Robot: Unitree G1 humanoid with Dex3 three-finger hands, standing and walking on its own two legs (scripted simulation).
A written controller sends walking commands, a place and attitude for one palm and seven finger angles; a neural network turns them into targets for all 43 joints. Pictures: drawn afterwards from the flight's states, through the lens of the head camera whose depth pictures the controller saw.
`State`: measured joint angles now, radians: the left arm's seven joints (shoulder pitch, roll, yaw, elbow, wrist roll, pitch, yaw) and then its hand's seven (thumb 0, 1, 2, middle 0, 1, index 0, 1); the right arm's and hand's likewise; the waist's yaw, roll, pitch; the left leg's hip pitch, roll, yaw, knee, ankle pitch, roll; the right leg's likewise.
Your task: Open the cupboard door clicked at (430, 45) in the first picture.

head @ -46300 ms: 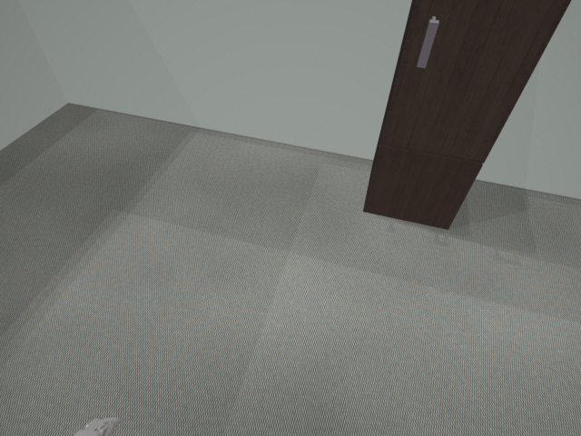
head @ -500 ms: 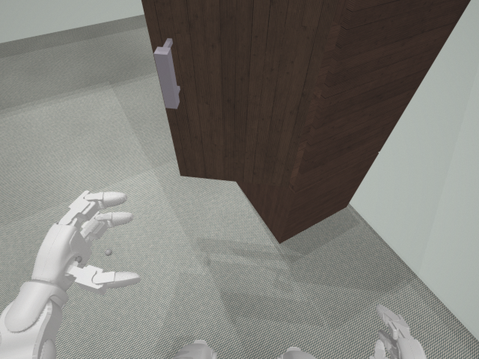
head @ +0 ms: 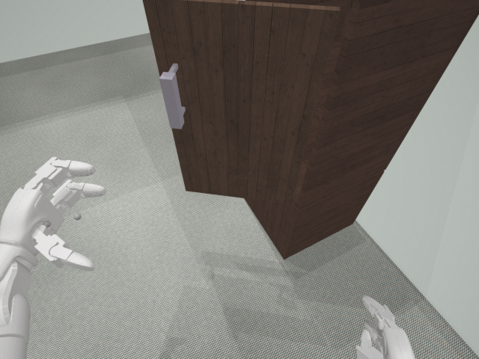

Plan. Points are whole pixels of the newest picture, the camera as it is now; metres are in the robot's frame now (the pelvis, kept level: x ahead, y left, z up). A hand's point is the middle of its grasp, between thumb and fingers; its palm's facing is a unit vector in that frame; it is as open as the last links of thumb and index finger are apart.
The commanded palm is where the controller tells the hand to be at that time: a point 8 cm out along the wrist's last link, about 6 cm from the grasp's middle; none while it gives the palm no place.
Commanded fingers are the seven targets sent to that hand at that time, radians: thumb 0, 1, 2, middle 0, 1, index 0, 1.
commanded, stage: raise the hand with hooked fingers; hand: left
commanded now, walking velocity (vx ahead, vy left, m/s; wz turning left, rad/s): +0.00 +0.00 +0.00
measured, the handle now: (175, 96) +0.63 +0.20 +0.09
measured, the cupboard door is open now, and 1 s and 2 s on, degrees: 54 54 54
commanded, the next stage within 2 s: move the hooked fingers beside the handle in 0.54 s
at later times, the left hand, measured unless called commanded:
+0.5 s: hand (85, 216) +0.29 +0.26 +0.11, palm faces -0.04 -1.00 -0.04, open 14.0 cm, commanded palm +0.26 +0.31 +0.11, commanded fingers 0.00 -0.50 0.30 -0.30 -1.20 -0.30 -1.20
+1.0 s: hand (104, 181) +0.35 +0.25 +0.11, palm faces -0.08 -1.00 -0.02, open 14.0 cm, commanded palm +0.33 +0.31 +0.10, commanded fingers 0.00 -0.50 0.30 -0.30 -1.20 -0.30 -1.20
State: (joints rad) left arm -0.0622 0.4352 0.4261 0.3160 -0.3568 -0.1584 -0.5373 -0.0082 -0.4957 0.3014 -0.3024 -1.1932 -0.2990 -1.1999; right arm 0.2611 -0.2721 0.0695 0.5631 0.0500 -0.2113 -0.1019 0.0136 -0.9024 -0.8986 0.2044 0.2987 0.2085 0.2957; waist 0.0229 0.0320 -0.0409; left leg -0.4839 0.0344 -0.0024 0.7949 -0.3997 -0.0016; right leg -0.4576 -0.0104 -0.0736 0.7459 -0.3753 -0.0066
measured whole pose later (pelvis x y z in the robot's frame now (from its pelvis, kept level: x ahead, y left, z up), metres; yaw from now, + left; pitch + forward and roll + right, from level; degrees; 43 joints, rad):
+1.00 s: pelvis -0.01 +0.00 +0.00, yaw -1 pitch +7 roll -1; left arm -0.41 0.49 0.41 0.68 -0.29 -0.18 -0.55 -0.01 -0.50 0.30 -0.30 -1.20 -0.30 -1.20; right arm 0.28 -0.29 0.07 0.58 0.05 -0.18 -0.11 0.01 -0.90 -0.90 0.20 0.30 0.21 0.30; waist -0.03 0.01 -0.03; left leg -0.54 0.03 0.01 0.78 -0.37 0.00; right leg -0.52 -0.01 -0.06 0.75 -0.35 -0.01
